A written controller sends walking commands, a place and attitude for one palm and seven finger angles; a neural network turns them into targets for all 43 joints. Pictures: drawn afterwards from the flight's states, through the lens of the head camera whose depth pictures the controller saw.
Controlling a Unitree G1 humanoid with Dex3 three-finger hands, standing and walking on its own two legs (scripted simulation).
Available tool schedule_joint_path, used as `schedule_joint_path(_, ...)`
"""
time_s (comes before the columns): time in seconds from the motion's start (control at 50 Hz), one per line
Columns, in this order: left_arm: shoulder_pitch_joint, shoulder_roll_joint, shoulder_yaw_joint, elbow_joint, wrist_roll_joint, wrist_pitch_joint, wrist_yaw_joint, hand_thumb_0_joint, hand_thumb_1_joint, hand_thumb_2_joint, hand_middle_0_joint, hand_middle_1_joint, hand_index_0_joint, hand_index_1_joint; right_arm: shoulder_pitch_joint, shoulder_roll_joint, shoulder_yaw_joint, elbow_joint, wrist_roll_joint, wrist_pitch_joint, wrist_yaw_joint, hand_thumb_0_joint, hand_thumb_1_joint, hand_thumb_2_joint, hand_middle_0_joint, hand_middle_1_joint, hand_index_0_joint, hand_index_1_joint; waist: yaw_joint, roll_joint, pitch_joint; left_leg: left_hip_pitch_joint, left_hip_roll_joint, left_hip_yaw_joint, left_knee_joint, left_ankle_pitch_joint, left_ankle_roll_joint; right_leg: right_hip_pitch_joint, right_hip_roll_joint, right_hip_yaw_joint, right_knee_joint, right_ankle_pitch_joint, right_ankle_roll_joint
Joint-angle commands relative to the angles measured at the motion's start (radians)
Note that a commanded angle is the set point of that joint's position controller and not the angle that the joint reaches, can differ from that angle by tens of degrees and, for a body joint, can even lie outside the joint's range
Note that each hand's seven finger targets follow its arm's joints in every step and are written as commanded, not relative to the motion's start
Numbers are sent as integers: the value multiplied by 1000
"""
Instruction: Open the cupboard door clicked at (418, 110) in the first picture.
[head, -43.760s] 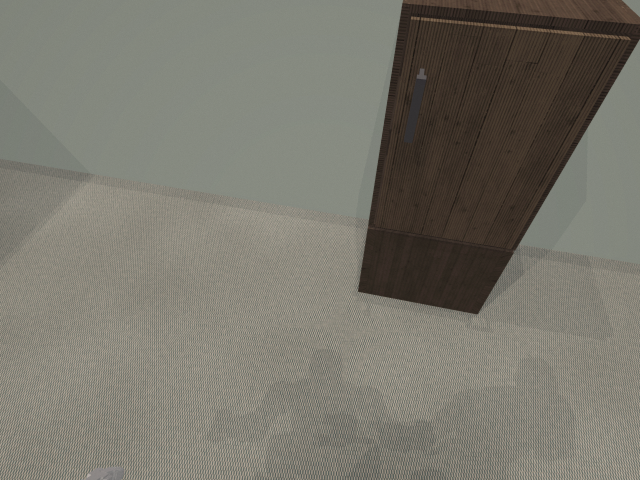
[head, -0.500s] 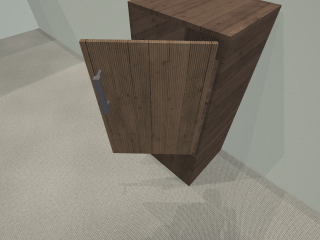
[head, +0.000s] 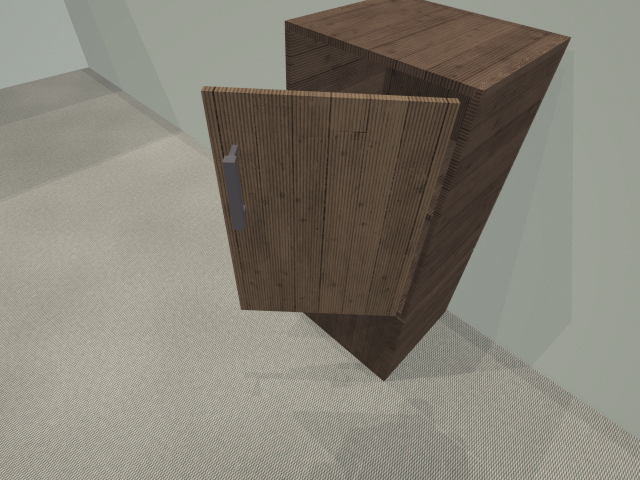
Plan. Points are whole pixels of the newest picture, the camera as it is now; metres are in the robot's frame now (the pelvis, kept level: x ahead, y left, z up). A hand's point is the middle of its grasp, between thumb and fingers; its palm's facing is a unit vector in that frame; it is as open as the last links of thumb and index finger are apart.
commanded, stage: shuffle to correct the standing spot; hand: left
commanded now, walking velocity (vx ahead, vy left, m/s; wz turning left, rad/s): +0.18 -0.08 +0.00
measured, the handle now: (236, 188) +0.58 +0.19 +0.04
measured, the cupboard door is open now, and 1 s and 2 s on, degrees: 42 42 42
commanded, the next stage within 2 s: come to a stop and stand still in 0.32 s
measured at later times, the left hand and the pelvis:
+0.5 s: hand out of the picture -0.04 +0.14 -0.19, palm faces +0.09 -0.99 -0.11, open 7.4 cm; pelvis +0.04 +0.00 -0.01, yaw -1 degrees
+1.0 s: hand out of the picture +0.08 +0.18 -0.18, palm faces -0.02 -0.97 -0.23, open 7.3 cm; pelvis +0.03 +0.00 -0.01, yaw -1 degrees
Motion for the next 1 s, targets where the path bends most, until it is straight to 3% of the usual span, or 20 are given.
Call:
schedule_joint_path(0.0,79,55,17,-13,6,-13,5,0,900,900,-200,-300,-200,-300,40,-108,-25,-22,0,-11,-6,0,-900,-900,200,300,200,300,-4,29,70,-77,139,-178,-195,-282,-22,-18,-37,66,-75,-98,-27)
schedule_joint_path(0.08,127,26,25,-1,19,2,-3,0,900,900,-200,-300,-200,-300,61,-133,-44,-10,-2,4,-13,0,-900,-900,200,300,200,300,2,69,137,-144,191,-241,-263,-513,11,-56,9,13,11,-204,-28)
schedule_joint_path(0.22,206,-17,42,12,19,0,-18,0,900,900,-200,-300,-200,-300,98,-113,-62,6,0,-4,-25,0,-900,-900,200,300,200,300,11,59,136,-154,209,-236,-211,-495,36,-43,22,31,21,-180,-53)
schedule_joint_path(0.28,237,-9,52,22,15,-9,-14,0,900,900,-200,-300,-200,-300,105,-64,-56,5,1,-6,-24,0,-900,-900,200,300,200,300,15,-34,174,-192,132,-157,-75,-424,12,-71,-31,160,-77,-300,-89)
schedule_joint_path(0.36,271,32,68,41,0,-24,3,0,900,900,-200,-300,-200,-300,119,16,-39,-1,3,-16,-15,0,-900,-900,200,300,200,300,3,-173,141,-223,43,-14,240,-226,-16,-59,-177,379,-219,-460,-181)
schedule_joint_path(0.4,236,22,69,36,3,-29,4,0,900,900,-200,-300,-200,-300,142,31,-36,2,4,-24,-14,0,-900,-900,200,300,200,300,-25,-113,134,-156,53,-18,209,-208,-15,-111,-173,336,-182,-384,-189)
schedule_joint_path(0.44,186,-19,60,24,2,-24,4,0,900,900,-200,-300,-200,-300,207,40,-27,32,7,-29,-20,0,-900,-900,200,300,200,300,-53,-32,156,-17,69,-45,63,-136,-18,-211,-85,211,-74,-243,-140)
schedule_joint_path(0.48,180,-68,46,19,9,-16,3,0,900,900,-200,-300,-200,-300,267,-26,-36,69,5,-37,-32,0,-900,-900,200,300,200,300,-44,216,147,61,232,-251,-120,14,32,-238,30,35,145,-115,-56)
schedule_joint_path(0.5,164,-74,41,11,12,-12,6,0,900,900,-200,-300,-200,-300,269,-47,-40,75,3,-36,-45,0,-900,-900,200,300,200,300,-35,256,163,65,301,-321,-158,165,78,-253,37,0,210,-153,-36)
schedule_joint_path(0.52,162,-71,36,12,11,-10,9,0,900,900,-200,-300,-200,-300,256,-37,-33,74,4,-37,-53,0,-900,-900,200,300,200,300,-21,201,169,54,320,-316,-133,385,112,-230,21,25,231,-194,-34)
schedule_joint_path(0.56,196,-92,33,38,1,-8,14,0,900,900,-200,-300,-200,-300,198,-28,-24,63,6,-40,-62,0,-900,-900,200,300,200,300,15,89,125,34,273,-213,-53,642,93,-97,-6,42,109,-81,-30)
schedule_joint_path(0.6,232,-72,37,53,-2,-15,19,0,900,900,-200,-300,-200,-300,168,-15,-30,53,14,-38,-63,0,-900,-900,200,300,200,300,16,43,51,39,181,-128,11,573,16,17,-30,78,25,282,-42)
schedule_joint_path(0.64,194,-43,44,29,0,-12,24,0,900,900,-200,-300,-200,-300,163,2,-39,49,16,-28,-61,0,-900,-900,200,300,200,300,5,11,59,21,152,-106,18,496,-13,26,-58,90,54,447,-50)
schedule_joint_path(0.74,137,-14,55,-19,2,0,30,0,900,900,-200,-300,-200,-300,148,-4,-54,42,12,-9,-54,0,-900,-900,200,300,200,300,1,12,2,35,152,-89,45,445,-17,19,-69,105,90,449,-58)
schedule_joint_path(0.84,79,3,50,-43,1,-2,27,0,900,900,-200,-300,-200,-300,110,-1,-50,22,9,-3,-38,0,-900,-900,200,300,200,300,-4,-9,-8,10,138,-97,17,223,-23,11,-73,127,46,307,-67)
schedule_joint_path(0.86,102,73,45,-19,0,-2,58,0,900,900,-200,-300,-200,-300,14,-76,-47,-61,26,-13,-29,0,-900,-900,200,300,200,300,14,-71,10,-15,163,-81,166,244,-47,-30,-106,142,32,496,-52)
schedule_joint_path(0.88,38,85,39,-75,-5,-16,46,0,900,900,-200,-300,-200,-300,69,-31,-39,-79,15,-1,-15,0,-900,-900,200,300,200,300,-24,-87,-35,-52,93,-77,120,-131,-47,-32,-133,180,-16,111,-86)
schedule_joint_path(0.9,-7,82,35,-93,-4,-17,37,0,900,900,-200,-300,-200,-300,80,-25,-32,-79,7,3,-8,0,-900,-900,200,300,200,300,-35,-48,-5,-35,81,-82,89,-162,-43,-116,-114,183,-30,-141,-104)
schedule_joint_path(0.94,-22,72,30,-103,-3,-16,24,0,900,900,-200,-300,-200,-300,85,-26,-25,-86,-5,-6,-1,0,-900,-900,200,300,200,300,-31,131,80,-84,118,-152,-21,-143,-14,-165,-47,125,11,-206,-87)
schedule_joint_path(0.98,2,53,22,-92,0,-12,17,0,900,900,-200,-300,-200,-300,65,-61,-24,-104,-3,-14,-4,0,-900,-900,200,300,200,300,-8,107,95,-146,155,-209,-107,-207,9,-97,-4,75,51,-138,-68)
